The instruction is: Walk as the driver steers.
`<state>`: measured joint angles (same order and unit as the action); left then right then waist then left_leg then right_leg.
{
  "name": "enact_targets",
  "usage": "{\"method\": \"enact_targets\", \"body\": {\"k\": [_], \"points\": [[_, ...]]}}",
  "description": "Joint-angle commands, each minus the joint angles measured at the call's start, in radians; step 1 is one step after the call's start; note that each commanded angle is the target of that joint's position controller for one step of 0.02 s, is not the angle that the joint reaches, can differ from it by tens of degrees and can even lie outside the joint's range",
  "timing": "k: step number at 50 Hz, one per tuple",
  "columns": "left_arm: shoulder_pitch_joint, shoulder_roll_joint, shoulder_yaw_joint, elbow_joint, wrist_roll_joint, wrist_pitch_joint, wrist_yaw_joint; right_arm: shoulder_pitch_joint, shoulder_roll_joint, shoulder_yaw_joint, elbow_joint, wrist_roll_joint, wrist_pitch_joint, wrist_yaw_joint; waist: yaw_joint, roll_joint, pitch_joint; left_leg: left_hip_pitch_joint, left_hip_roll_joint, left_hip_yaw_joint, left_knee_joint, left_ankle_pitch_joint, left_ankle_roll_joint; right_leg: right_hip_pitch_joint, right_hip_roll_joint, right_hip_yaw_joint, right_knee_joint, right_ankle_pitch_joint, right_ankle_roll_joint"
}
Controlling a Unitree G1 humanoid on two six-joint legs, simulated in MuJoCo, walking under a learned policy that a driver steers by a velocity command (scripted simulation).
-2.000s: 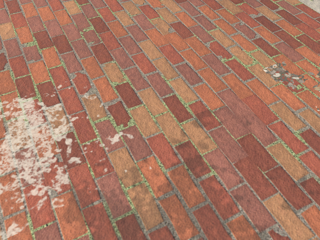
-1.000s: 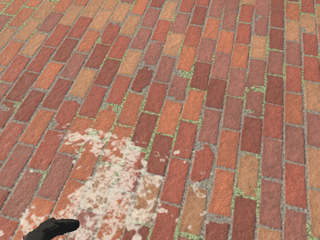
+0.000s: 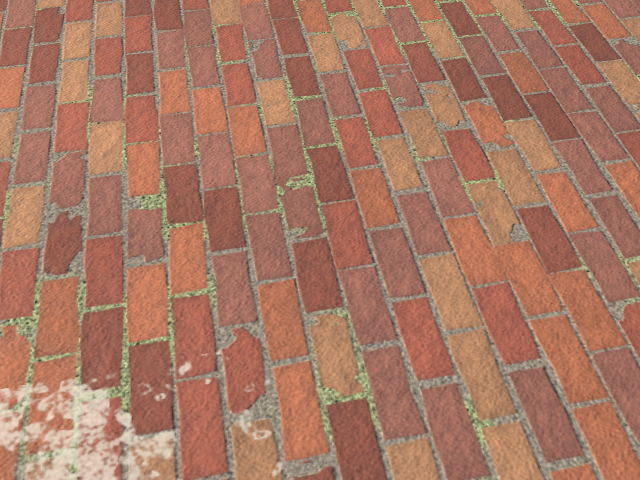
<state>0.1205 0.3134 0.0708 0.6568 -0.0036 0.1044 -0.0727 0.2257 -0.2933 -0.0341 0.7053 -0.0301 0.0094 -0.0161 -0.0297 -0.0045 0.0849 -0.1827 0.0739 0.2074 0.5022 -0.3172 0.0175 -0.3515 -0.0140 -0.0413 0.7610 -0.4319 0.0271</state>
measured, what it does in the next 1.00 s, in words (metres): walks ahead, turning left: right foot, then left foot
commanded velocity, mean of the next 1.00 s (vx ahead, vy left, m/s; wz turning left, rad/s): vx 0.53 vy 0.00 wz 0.50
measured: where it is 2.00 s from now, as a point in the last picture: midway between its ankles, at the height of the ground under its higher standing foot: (56, 239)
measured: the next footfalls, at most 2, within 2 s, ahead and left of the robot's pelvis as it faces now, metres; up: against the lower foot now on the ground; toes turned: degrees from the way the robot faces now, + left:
right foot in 0.04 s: +0.03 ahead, -0.12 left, +0.00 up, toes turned -4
left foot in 0.76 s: +0.24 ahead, +0.25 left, +0.00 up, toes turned +34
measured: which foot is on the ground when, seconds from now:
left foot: down 0.00-0.04, up 0.06-0.74, down 0.76-1.00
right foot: up 0.00-0.02, down 0.04-0.78, up 0.80-1.00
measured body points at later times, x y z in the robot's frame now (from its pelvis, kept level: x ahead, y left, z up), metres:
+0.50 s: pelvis +0.04 -0.01 +0.01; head +0.04 +0.00 +0.46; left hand +0.05 +0.28 -0.11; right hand +0.21 -0.27 -0.09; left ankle +0.05 +0.12 -0.66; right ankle -0.01 -0.11 -0.74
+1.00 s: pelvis +0.28 +0.25 +0.00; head +0.28 +0.27 +0.45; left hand +0.26 +0.53 -0.12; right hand +0.45 +0.03 -0.12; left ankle +0.21 +0.23 -0.74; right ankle +0.42 +0.12 -0.64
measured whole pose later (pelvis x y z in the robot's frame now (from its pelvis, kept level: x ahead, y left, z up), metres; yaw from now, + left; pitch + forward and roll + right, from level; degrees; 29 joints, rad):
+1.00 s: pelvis +0.28 +0.25 +0.00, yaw +34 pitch +0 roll +0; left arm 0.18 0.27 0.02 0.75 0.02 -0.03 -0.05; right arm 0.40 -0.26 -0.05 0.82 -0.02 -0.06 0.02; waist -0.02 -0.04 0.03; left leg -0.09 -0.14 0.05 0.41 -0.33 0.14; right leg -0.67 -0.17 0.01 1.20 -0.14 -0.01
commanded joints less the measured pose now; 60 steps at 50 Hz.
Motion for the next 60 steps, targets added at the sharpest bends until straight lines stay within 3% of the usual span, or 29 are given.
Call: {"method": "enact_targets", "body": {"k": [1,2,3,4,5,6,7,9,12,14,15,17,25,33,35,37,38,39,40,41,42,44,46,48,51,53,56,58,60], "points": [[0.043,0.055,0.013,-0.063,0.013,-0.022,0.016,0.024,-0.177,-0.051,-0.029,0.02,-0.007,0.007,0.032,0.179,-0.142,0.059,0.185,-0.135,0.039,0.639,0.111,0.13,0.073,-0.036,-0.258,0.08,-0.045],[0.105,0.075,0.014,-0.04,0.032,-0.037,0.031,0.033,-0.16,-0.045,-0.019,0.032,-0.002,0.011,0.071,0.094,-0.165,-0.035,0.157,-0.104,0.128,0.531,0.063,0.282,0.043,0.024,-0.447,0.27,-0.063],[0.151,0.144,0.019,-0.039,0.05,-0.055,0.049,0.077,-0.055,-0.011,-0.044,0.024,0.003,0.018,0.061,-0.161,-0.239,-0.256,0.089,-0.061,0.324,0.023,-0.004,0.512,-0.245,0.338,-0.489,0.529,-0.105],[0.114,0.172,0.012,-0.051,0.022,-0.067,0.065,0.072,-0.001,0.01,-0.054,0.014,0.025,0.014,0.067,-0.253,-0.254,-0.265,-0.011,-0.115,0.375,-0.303,-0.032,0.365,-0.427,0.412,-0.445,0.831,-0.258],[0.103,0.06,-0.02,-0.033,0.015,-0.074,0.073,0.045,-0.053,-0.001,-0.024,0.021,0.04,0.015,0.084,-0.122,-0.235,-0.183,0.02,-0.217,0.388,-0.278,-0.036,0.319,-0.366,0.29,-0.432,0.826,-0.278],[0.026,0.021,-0.043,-0.024,0.022,-0.077,0.083,0.042,-0.05,-0.004,-0.011,0.037,0.044,0.023,0.044,-0.141,-0.143,-0.181,-0.003,-0.242,0.381,-0.245,-0.034,0.255,-0.311,0.2,-0.443,0.769,-0.248],[-0.03,0.042,-0.038,-0.025,0.028,-0.072,0.093,0.058,-0.089,-0.02,0.012,0.036,0.042,0.026,0.023,-0.151,-0.089,-0.196,-0.023,-0.242,0.387,-0.19,-0.037,0.233,-0.256,0.135,-0.451,0.726,-0.209],[-0.021,0.099,-0.021,-0.015,0.019,-0.063,0.111,0.128,-0.144,-0.047,0.054,0.016,0.043,0.03,0.016,-0.179,-0.082,-0.234,-0.061,-0.207,0.505,-0.136,-0.043,0.264,-0.229,0.058,-0.421,0.865,-0.199],[-0.023,0.073,-0.021,-0.024,0.018,-0.056,0.115,0.134,-0.109,-0.052,0.06,0.029,0.054,0.032,0.021,-0.108,-0.089,-0.282,-0.057,-0.196,0.624,-0.12,-0.064,0.262,-0.26,0.014,-0.439,0.714,-0.215],[0.038,0.08,-0.013,-0.007,0.033,-0.066,0.11,0.072,-0.112,-0.056,0.027,0.015,0.061,0.05,0.064,-0.163,-0.069,-0.385,-0.021,-0.178,0.596,-0.061,-0.057,0.298,-0.279,0.083,-0.585,0.045,-0.202],[0.057,0.087,-0.008,0.003,0.035,-0.075,0.108,0.03,-0.123,-0.062,0.005,0.008,0.061,0.063,0.077,-0.178,-0.04,-0.449,-0.013,-0.178,0.582,-0.04,-0.055,0.322,-0.3,0.132,-0.643,-0.13,-0.197],[0.095,0.092,0.0,0.024,0.04,-0.103,0.105,-0.01,-0.111,-0.068,-0.016,0.005,0.056,0.084,0.08,-0.133,-0.013,-0.548,-0.002,-0.196,0.56,-0.005,-0.044,0.39,-0.334,0.164,-0.687,-0.218,-0.193],[0.153,0.109,0.026,0.082,0.042,-0.173,0.095,-0.099,-0.06,-0.063,-0.069,0.011,0.044,0.115,0.049,-0.068,0.007,-0.656,0.052,-0.204,0.518,0.105,0.002,0.416,-0.381,-0.001,-0.701,-0.15,-0.173],[0.231,0.162,0.043,0.137,0.057,-0.179,0.085,-0.281,-0.073,-0.037,-0.141,0.011,0.039,0.127,0.076,-0.057,0.093,-0.631,0.078,-0.101,0.385,0.067,0.107,0.46,-0.376,-0.22,-0.694,-0.042,-0.13],[0.229,0.178,0.044,0.148,0.055,-0.169,0.078,-0.268,-0.079,-0.033,-0.138,0.015,0.038,0.115,0.05,-0.056,0.077,-0.529,0.035,-0.04,0.343,-0.016,0.149,0.473,-0.352,-0.302,-0.607,0.26,-0.116],[0.213,0.227,0.054,0.149,0.036,-0.154,0.066,-0.056,-0.113,-0.053,-0.078,0.035,0.028,0.081,-0.068,-0.049,-0.067,-0.201,-0.108,0.044,0.336,-0.109,0.19,0.422,-0.334,-0.36,-0.26,0.925,-0.112],[0.173,0.247,0.056,0.128,0.015,-0.141,0.055,0.169,-0.14,-0.077,-0.009,0.038,0.013,0.063,-0.191,-0.012,-0.183,0.114,-0.17,0.023,0.26,-0.049,0.213,0.269,-0.32,-0.358,0.056,1.047,-0.098],[0.156,0.156,0.027,0.104,0.031,-0.14,0.041,0.314,-0.236,-0.112,0.066,0.026,0.008,0.04,-0.215,0.146,-0.193,0.352,-0.114,-0.192,0.134,-0.192,0.223,-0.037,-0.236,-0.306,0.421,0.498,-0.055],[0.096,0.047,0.001,-0.022,0.036,-0.168,0.027,0.211,-0.382,-0.135,0.032,0.034,0.02,0.029,-0.11,0.402,-0.211,0.455,0.076,-0.826,-0.186,-0.545,0.321,-0.45,-0.018,-0.144,0.725,-0.102,0.019],[-0.038,0.104,0.0,-0.083,0.066,-0.185,0.035,0.186,-0.359,-0.129,-0.011,0.02,0.017,0.038,-0.127,0.181,-0.212,0.446,0.156,-0.997,-0.294,-0.471,0.316,-0.565,-0.031,0.063,0.782,-0.025,0.023],[-0.01,0.1,-0.007,-0.067,0.053,-0.196,0.042,0.187,-0.313,-0.117,0.009,0.006,0.007,0.03,-0.089,0.109,-0.162,0.391,0.201,-0.912,-0.29,-0.34,0.298,-0.571,-0.073,0.051,0.744,0.066,0.004],[0.127,0.08,-0.019,0.026,0.052,-0.19,0.051,0.099,-0.201,-0.084,0.011,-0.005,-0.031,0.019,0.021,-0.005,-0.095,0.146,0.121,-0.668,-0.251,-0.167,0.215,-0.392,-0.159,0.059,0.599,0.18,-0.03],[0.188,0.069,-0.023,0.073,0.049,-0.151,0.038,0.059,-0.129,-0.055,0.01,0.007,-0.073,0.024,0.065,0.029,-0.085,0.015,0.077,-0.562,-0.289,-0.053,0.169,-0.287,-0.19,0.072,0.55,0.246,-0.034],[0.146,0.054,-0.025,0.09,0.028,-0.124,0.024,0.104,-0.118,-0.05,0.039,0.012,-0.1,0.031,0.054,-0.002,-0.023,-0.003,0.056,-0.464,-0.35,0.075,0.129,-0.333,-0.184,0.059,0.484,0.301,-0.036],[-0.009,0.021,-0.033,0.062,0.001,-0.127,0.019,0.219,-0.109,-0.044,0.082,0.012,-0.12,0.038,-0.018,0.006,0.053,0.071,0.016,-0.276,-0.401,0.419,0.049,-0.429,-0.098,0.049,0.323,0.402,-0.069],[-0.06,0.011,-0.037,0.058,-0.009,-0.138,0.016,0.246,-0.081,-0.028,0.104,0.014,-0.128,0.033,-0.028,0.024,0.06,0.13,-0.01,-0.163,-0.408,0.632,0.001,-0.434,-0.023,0.017,0.205,0.474,-0.095],[-0.08,-0.002,-0.053,0.059,0.003,-0.152,0.004,0.208,-0.063,-0.005,0.115,0.015,-0.139,0.016,0.007,0.038,0.033,0.171,-0.002,-0.052,-0.436,0.965,-0.039,-0.311,0.033,-0.108,0.006,0.581,-0.135],[-0.02,0.026,-0.051,0.083,0.006,-0.148,0.005,0.185,-0.1,-0.009,0.119,0.012,-0.149,-0.007,0.055,0.085,-0.039,0.243,0.035,-0.016,-0.368,1.337,-0.06,-0.157,0.084,-0.161,-0.059,0.61,-0.153],[0.168,0.095,-0.029,0.141,0.009,-0.131,0.016,0.141,-0.158,-0.026,0.115,0.0,-0.131,-0.043,0.166,0.131,-0.14,0.327,0.073,-0.004,-0.129,1.644,-0.08,0.02,0.152,-0.186,-0.064,0.531,-0.171]]}}
Velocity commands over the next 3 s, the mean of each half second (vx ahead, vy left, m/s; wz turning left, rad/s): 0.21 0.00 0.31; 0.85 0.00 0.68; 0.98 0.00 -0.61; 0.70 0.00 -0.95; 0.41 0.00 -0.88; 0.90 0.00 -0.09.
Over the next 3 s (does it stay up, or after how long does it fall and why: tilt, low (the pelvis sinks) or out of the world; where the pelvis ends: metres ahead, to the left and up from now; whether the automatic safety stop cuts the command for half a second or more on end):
stays up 1.41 0.42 0.00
